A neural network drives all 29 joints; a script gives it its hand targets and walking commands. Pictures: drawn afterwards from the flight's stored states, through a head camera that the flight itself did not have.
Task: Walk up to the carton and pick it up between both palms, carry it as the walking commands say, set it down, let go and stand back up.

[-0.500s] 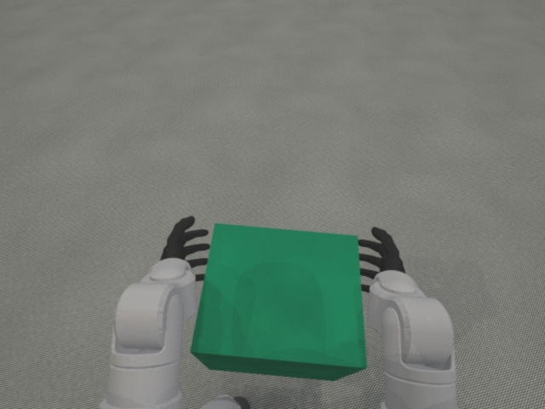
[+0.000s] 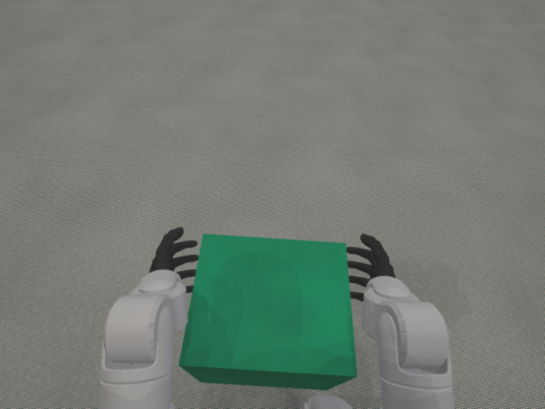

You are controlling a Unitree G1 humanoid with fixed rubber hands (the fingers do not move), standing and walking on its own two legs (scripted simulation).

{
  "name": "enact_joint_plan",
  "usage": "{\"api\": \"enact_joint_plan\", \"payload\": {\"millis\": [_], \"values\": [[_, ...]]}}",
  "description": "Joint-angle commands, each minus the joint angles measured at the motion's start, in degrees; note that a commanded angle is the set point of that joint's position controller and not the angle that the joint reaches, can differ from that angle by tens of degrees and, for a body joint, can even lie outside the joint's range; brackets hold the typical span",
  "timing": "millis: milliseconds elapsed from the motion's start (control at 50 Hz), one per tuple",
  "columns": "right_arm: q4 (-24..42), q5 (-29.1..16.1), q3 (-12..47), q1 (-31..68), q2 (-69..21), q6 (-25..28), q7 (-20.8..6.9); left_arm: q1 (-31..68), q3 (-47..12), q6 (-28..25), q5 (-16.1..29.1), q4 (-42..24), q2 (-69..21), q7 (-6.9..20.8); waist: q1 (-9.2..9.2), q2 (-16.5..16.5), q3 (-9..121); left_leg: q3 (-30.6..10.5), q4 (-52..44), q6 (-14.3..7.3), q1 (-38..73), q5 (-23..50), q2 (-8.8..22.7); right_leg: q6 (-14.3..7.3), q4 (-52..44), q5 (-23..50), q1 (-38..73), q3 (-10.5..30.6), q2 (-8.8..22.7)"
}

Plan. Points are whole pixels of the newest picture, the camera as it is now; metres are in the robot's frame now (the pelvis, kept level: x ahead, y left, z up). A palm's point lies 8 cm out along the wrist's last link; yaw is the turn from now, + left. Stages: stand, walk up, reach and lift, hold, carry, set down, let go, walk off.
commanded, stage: carry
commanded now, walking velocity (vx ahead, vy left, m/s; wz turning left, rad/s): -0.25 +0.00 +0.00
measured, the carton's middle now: (268, 317) +0.26 +0.01 -0.01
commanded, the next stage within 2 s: none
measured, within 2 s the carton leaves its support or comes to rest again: neither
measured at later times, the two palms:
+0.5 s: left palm out of the picture +0.05 +0.14 +0.10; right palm out of the picture +0.02 -0.14 +0.10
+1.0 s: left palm out of the picture -0.21 +0.16 +0.09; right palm out of the picture -0.24 -0.11 +0.07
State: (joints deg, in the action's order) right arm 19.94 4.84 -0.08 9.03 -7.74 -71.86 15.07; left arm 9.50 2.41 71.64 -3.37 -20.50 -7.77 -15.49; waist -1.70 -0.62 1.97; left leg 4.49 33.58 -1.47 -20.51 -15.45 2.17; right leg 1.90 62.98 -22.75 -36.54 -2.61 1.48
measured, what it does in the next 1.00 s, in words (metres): walks backwards: right foot, then left foot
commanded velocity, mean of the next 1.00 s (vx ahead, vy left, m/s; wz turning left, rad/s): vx -0.25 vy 0.00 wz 0.00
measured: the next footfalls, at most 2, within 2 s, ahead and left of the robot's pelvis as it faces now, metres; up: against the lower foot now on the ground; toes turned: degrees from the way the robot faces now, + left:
right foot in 0.18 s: -0.09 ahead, -0.11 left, +0.00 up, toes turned -6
left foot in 0.54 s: -0.27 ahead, +0.16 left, +0.00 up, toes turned +5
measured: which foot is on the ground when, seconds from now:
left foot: down 0.00-0.20, up 0.22-0.52, down 0.54-0.92, up 0.94-1.00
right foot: up 0.00-0.16, down 0.18-0.56, up 0.58-0.88, down 0.90-1.00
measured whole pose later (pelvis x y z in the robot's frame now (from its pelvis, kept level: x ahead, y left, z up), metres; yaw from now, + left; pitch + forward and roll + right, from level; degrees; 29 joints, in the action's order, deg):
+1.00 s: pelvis -0.49 +0.05 +0.00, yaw -2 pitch +2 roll +0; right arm 23.0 5.4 -1.8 7.2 -7.5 -71.7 15.7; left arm 12.6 1.3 70.6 -3.8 -17.0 -8.3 -13.9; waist 0.1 2.7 1.3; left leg 4.8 47.0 1.5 -34.1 -19.2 2.8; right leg -1.2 32.1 -15.0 -19.0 -3.6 0.9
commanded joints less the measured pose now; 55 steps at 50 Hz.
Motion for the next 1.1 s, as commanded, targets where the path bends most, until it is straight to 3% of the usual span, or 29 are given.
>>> {"api": "enact_joint_plan", "payload": {"millis": [0, 80, 140, 160, 180, 200, 220, 240, 260, 320, 420, 480, 520, 540, 560, 580, 600, 620, 680, 800, 840, 860, 880, 900, 920, 940, 980, 1040, 1080], "values": [[11.6, -18.1, 26.7, 22.3, -58.0, 4.8, -14.2, 26.1, -37.3, -3.2, 22.3, -9.7, -62.6, 15.3, 1.45, 11.0, 21.4, -6.1, -3.1, -6.3, 14.6, 42.6, 12.9, 1.5, -0.7, -3.3, 2.3, -0.1, -1.0], [12.0, -17.1, 26.6, 19.3, -56.5, 4.4, -13.4, 21.1, -36.1, -2.2, 22.0, -8.0, -61.6, 15.3, 2.28, 12.5, 24.7, -12.2, -3.4, -8.0, 19.8, 43.8, 15.7, 0.7, -18.7, -5.9, 7.5, -1.0, -1.8], [10.0, -17.3, 27.9, 17.6, -56.5, 3.5, -13.2, 18.9, -33.6, -1.8, 20.8, -6.4, -60.5, 15.4, 1.4, 9.8, 25.8, -9.9, -3.4, -3.4, 13.8, 33.4, 13.4, 0.0, -41.7, 7.9, 21.8, -2.4, 0.0], [9.9, -17.4, 28.7, 18.0, -56.1, 3.4, -13.2, 18.0, -32.4, -1.7, 20.2, -5.1, -60.2, 15.7, 1.38, 5.7, 25.4, -9.1, -2.9, -0.5, 6.4, 25.3, 11.4, -1.0, -43.7, 10.3, 29.1, 2.6, 4.7], [10.5, -17.7, 29.8, 19.3, -56.8, 3.4, -13.3, 18.2, -31.7, -1.9, 19.8, -4.8, -59.6, 16.0, 1.62, -4.6, 24.0, -6.2, 2.2, 2.0, -3.9, 9.8, 7.2, -3.1, -42.1, 26.3, 34.9, 10.8, 12.1], [14.5, -19.7, 32.8, 24.9, -58.6, 3.3, -14.2, 19.6, -31.1, -2.9, 19.3, -4.4, -61.2, 16.2, 0.8, -21.5, 21.7, 1.1, 11.3, 4.1, -12.3, -9.5, 1.8, -10.9, -41.4, 39.5, 31.4, 19.7, 22.9], [16.7, -21.4, 34.5, 30.0, -60.0, 3.6, -15.0, 20.8, -31.1, -3.5, 19.0, -5.9, -63.3, 16.4, 0.43, -19.4, 18.0, -1.9, 25.3, 3.9, -11.1, -14.0, 2.9, -14.9, -42.5, 40.5, 23.6, 15.9, 23.4], [15.7, -22.2, 35.1, 30.2, -62.1, 4.0, -15.3, 22.5, -31.6, -3.8, 19.6, -8.0, -64.1, 16.6, 1.18, -11.1, 16.8, -3.4, 30.9, 3.8, -10.9, -11.5, 2.3, -14.0, -42.2, 38.4, 22.5, 11.3, 20.8], [16.4, -23.1, 36.7, 30.9, -63.0, 4.2, -15.5, 21.9, -31.0, -4.1, 18.7, -8.4, -63.9, 16.6, 1.19, -8.1, 17.4, -3.4, 32.0, 3.4, -11.5, -9.9, 1.4, -12.9, -40.2, 39.4, 23.7, 8.2, 18.8], [15.9, -24.5, 37.3, 27.8, -62.5, 4.5, -15.6, 20.2, -30.3, -4.6, 17.7, -9.5, -61.8, 15.8, 1.58, -6.3, 20.6, -1.5, 25.7, 3.6, -12.2, -9.2, 0.2, -9.6, -35.3, 48.1, 30.8, 4.8, 14.4], [12.7, -23.4, 35.6, 24.3, -57.9, 2.6, -14.8, 14.5, -29.2, -2.9, 14.9, -7.1, -56.2, 14.5, 0.52, -12.0, 23.4, 0.9, 10.3, 4.2, -4.2, -13.9, -3.4, -9.1, -39.3, 37.5, 31.9, 10.3, 15.4], [9.0, -21.4, 33.1, 22.1, -56.2, 1.5, -14.7, 15.4, -29.5, -1.9, 14.8, -5.0, -54.9, 14.2, 1.6, -10.8, 22.7, 2.3, -8.8, 4.1, 5.1, -5.5, -2.1, -6.2, -38.4, 27.5, 27.9, 9.2, 13.9], [7.5, -20.2, 31.0, 22.2, -55.9, 1.1, -14.9, 17.6, -30.6, -1.6, 15.6, -4.6, -55.5, 14.3, 1.32, -2.5, 19.3, -5.8, -15.0, 2.8, 13.2, -4.4, 5.1, -3.3, -33.4, 12.2, 15.1, 6.5, 9.7], [7.3, -19.2, 29.6, 22.2, -54.9, 1.6, -15.0, 18.6, -31.6, -1.4, 16.0, -5.4, -55.6, 14.6, 1.9, 13.1, 15.4, -18.9, -16.9, -2.0, 9.2, 3.3, 17.2, 0.1, -24.9, 1.8, 6.3, -1.5, 3.7], [7.7, -19.4, 29.3, 23.6, -56.8, 2.3, -15.2, 25.0, -33.7, -1.4, 18.1, -7.9, -56.0, 15.3, 3.09, 19.6, 10.7, -18.7, -16.9, -7.8, -2.6, 10.3, 21.1, 0.1, -9.6, -6.9, 7.2, -2.6, 1.5], [10.0, -19.6, 29.3, 26.7, -59.1, 2.6, -15.6, 28.9, -34.8, -1.7, 19.4, -9.2, -59.0, 15.7, 3.12, 13.0, 8.8, -17.4, -18.3, -9.1, -6.1, 4.9, 21.2, 0.1, 1.8, -6.8, 5.7, 0.9, 0.6], [10.8, -20.0, 29.6, 28.1, -61.1, 3.0, -15.9, 29.6, -35.0, -2.2, 20.2, -9.0, -61.9, 16.0, 2.43, 7.2, 8.6, -12.3, -16.4, -7.4, -5.5, 2.3, 17.9, 0.0, 6.4, -3.2, 4.7, 4.0, 0.4], [12.0, -20.2, 29.4, 28.3, -61.4, 3.6, -15.9, 29.5, -35.9, -2.6, 21.4, -8.9, -63.8, 16.4, 1.76, 7.0, 9.0, -8.5, -14.8, -5.5, -4.4, 4.1, 15.0, -0.1, 8.4, -0.8, 3.0, 4.2, 0.5], [11.8, -18.5, 27.1, 24.5, -58.8, 4.3, -14.9, 29.0, -37.7, -2.7, 23.0, -9.3, -63.5, 16.2, 1.16, 10.7, 15.9, -4.5, -8.4, -5.4, 5.8, 20.2, 11.7, 0.9, 4.8, -0.5, 2.1, 1.9, 0.0], [10.3, -17.3, 26.7, 20.4, -56.8, 3.6, -13.7, 22.4, -35.2, -1.4, 21.4, -6.2, -61.4, 15.5, 2.32, 12.5, 21.4, -13.9, -9.8, -7.4, 14.8, 25.4, 15.6, 0.3, -21.1, -5.8, 10.6, -0.8, -1.8], [10.5, -17.7, 27.7, 20.1, -56.5, 3.2, -13.5, 20.0, -33.5, -1.1, 20.7, -4.5, -61.5, 15.6, 1.64, 11.1, 23.7, -11.9, -8.1, -4.9, 15.2, 24.9, 14.0, -0.3, -38.0, 0.4, 18.6, -2.3, -1.9], [9.4, -17.9, 28.3, 19.6, -56.8, 3.0, -13.5, 19.5, -32.4, -1.1, 20.2, -4.1, -61.3, 15.7, 1.39, 9.3, 24.2, -10.7, -8.1, -2.1, 9.5, 21.3, 12.7, -0.8, -43.6, 5.0, 25.9, -0.4, 1.0], [9.0, -18.0, 29.1, 20.4, -56.7, 3.0, -13.6, 18.9, -31.0, -1.1, 19.4, -2.5, -60.7, 16.0, 1.41, 2.7, 22.9, -8.5, -4.7, 0.7, 1.6, 15.1, 9.9, -1.8, -45.1, 7.6, 32.1, 6.0, 6.8], [12.2, -18.6, 31.0, 22.9, -57.7, 3.0, -14.2, 19.3, -30.9, -1.9, 18.9, -1.8, -61.1, 16.3, 1.18, -15.3, 21.8, -2.0, 1.1, 4.1, -8.7, 0.2, 3.4, -7.4, -43.3, 22.9, 32.6, 18.7, 18.8], [16.1, -21.2, 33.6, 30.1, -59.7, 3.2, -15.3, 20.8, -30.5, -3.0, 18.4, -2.9, -64.0, 16.4, 0.04, -22.4, 18.6, 0.7, 18.1, 4.7, -8.4, -12.3, 2.1, -13.8, -44.7, 27.8, 22.6, 19.3, 23.9], [15.0, -21.9, 33.9, 31.4, -61.4, 3.6, -15.6, 22.9, -30.8, -3.2, 18.9, -5.3, -64.5, 16.5, 0.7, -13.2, 14.7, -2.8, 28.7, 4.1, -9.4, -12.4, 1.7, -14.8, -45.7, 26.9, 17.5, 14.5, 22.3], [15.5, -23.7, 37.0, 33.3, -64.4, 4.2, -16.1, 23.9, -29.8, -4.1, 18.0, -7.3, -65.0, 16.6, 1.34, -6.7, 15.1, -3.9, 32.8, 3.0, -10.4, -7.7, 0.9, -11.9, -41.3, 29.9, 20.1, 6.8, 16.9], [15.0, -24.5, 37.2, 29.7, -62.4, 4.3, -15.9, 21.3, -29.0, -4.4, 16.9, -8.4, -60.9, 15.9, 1.31, -7.1, 19.3, -1.5, 26.2, 3.5, -12.4, -9.1, -0.7, -8.2, -38.3, 32.2, 29.7, 6.2, 14.3], [14.0, -24.4, 37.0, 28.6, -60.2, 3.5, -15.5, 17.7, -28.1, -3.7, 15.4, -6.7, -58.5, 15.4, 0.65, -9.1, 21.1, -0.9, 20.7, 3.7, -10.1, -11.5, -2.2, -8.5, -40.6, 25.4, 31.3, 10.2, 15.6]]}}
